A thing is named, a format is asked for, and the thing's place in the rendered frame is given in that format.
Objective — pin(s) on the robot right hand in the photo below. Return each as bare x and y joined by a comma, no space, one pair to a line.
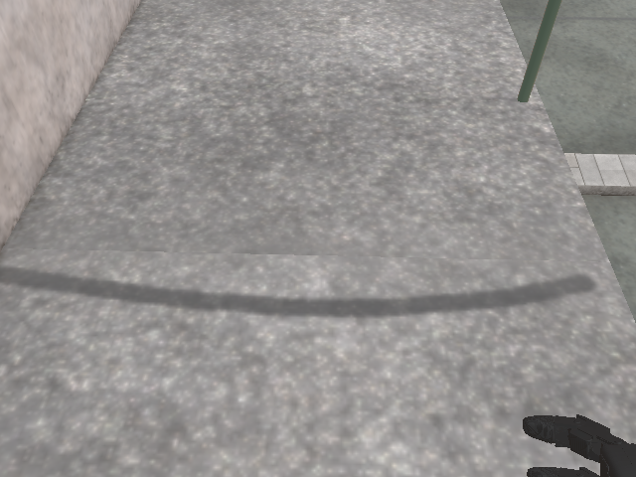
585,437

